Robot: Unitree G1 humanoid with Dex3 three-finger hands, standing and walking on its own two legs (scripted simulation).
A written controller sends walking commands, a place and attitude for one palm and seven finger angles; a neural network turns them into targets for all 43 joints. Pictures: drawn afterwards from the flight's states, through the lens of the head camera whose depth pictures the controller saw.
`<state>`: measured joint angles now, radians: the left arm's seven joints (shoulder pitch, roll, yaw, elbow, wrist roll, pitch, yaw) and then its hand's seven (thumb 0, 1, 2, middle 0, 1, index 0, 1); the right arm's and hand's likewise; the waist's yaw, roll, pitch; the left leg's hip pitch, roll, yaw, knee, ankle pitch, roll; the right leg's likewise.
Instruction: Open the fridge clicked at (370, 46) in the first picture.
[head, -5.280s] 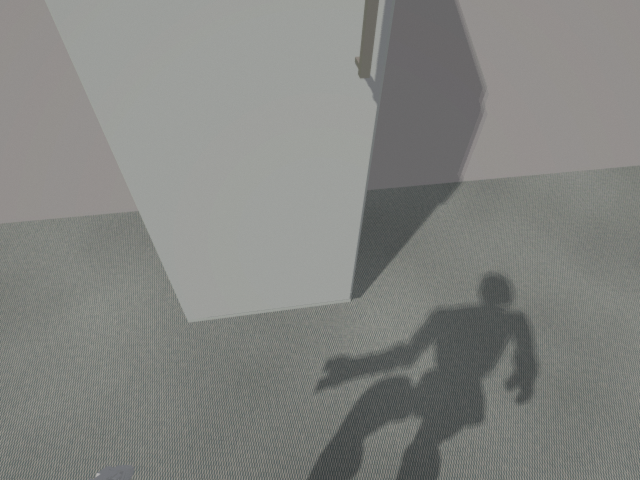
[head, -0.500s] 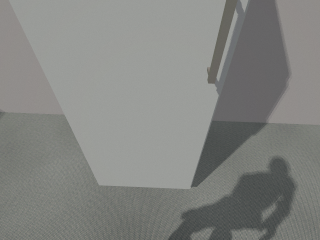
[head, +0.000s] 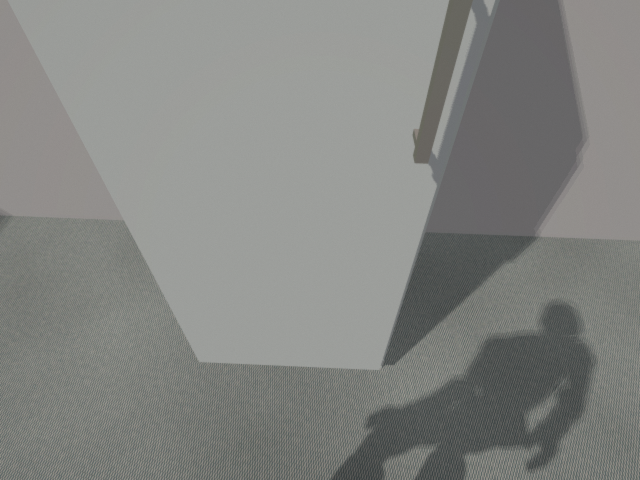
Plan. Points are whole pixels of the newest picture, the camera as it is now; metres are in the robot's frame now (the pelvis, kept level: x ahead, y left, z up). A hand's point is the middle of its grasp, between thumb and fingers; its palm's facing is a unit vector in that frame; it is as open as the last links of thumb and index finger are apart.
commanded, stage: look again from close up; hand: right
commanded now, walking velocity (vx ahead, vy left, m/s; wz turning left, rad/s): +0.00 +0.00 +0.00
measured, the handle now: (438, 67) +0.51 -0.11 +0.27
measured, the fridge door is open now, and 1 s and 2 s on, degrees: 0 0 0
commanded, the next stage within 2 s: shuffle to correct the standing spot in 0.68 s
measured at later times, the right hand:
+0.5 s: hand out of the picture +0.00 -0.17 -0.17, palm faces +0.03 +0.98 -0.22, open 7.4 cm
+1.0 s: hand out of the picture +0.00 -0.15 -0.18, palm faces +0.06 +0.98 -0.19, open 7.4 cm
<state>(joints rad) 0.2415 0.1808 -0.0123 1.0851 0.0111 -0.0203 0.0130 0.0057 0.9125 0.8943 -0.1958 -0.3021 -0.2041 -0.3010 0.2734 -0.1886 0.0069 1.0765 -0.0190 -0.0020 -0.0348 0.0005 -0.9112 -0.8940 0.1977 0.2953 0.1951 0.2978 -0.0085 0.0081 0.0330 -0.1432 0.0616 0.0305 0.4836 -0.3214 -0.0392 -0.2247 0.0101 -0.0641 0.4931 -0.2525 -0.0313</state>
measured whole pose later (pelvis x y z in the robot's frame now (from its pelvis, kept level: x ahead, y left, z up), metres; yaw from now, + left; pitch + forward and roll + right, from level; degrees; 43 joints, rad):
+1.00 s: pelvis +0.02 +0.03 -0.01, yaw -1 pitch -1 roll +1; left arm 0.26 0.17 -0.01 1.12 0.02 -0.01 0.01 0.00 0.91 0.89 -0.19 -0.30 -0.20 -0.30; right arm 0.33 -0.18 -0.01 1.09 -0.02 -0.01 -0.02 0.00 -0.91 -0.89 0.20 0.30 0.20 0.30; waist -0.01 0.01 0.00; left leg -0.13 0.01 0.07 0.52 -0.38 0.01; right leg -0.25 -0.04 -0.02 0.59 -0.33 0.02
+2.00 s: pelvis +0.04 +0.03 +0.00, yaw -3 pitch -1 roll +0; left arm 0.24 0.19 0.01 1.01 0.02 0.00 0.01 0.00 0.93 0.89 -0.19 -0.30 -0.20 -0.30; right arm 0.34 -0.14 0.02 1.09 -0.02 -0.01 -0.04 0.00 -0.91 -0.89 0.20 0.30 0.20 0.30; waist -0.01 -0.03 0.01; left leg -0.25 0.03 0.13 0.50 -0.25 0.02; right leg -0.24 -0.03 -0.12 0.52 -0.27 -0.03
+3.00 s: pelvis +0.07 +0.04 +0.01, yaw -2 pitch -1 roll -1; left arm 0.28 0.14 -0.01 1.14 0.01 -0.03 0.03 0.01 0.92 0.89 -0.19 -0.30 -0.20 -0.30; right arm 0.30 -0.11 0.01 1.14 -0.01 -0.02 -0.04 0.00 -0.91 -0.89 0.20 0.30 0.20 0.30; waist -0.01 0.00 0.04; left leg -0.17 0.03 0.12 0.44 -0.25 0.03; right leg -0.14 -0.02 -0.13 0.40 -0.25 -0.01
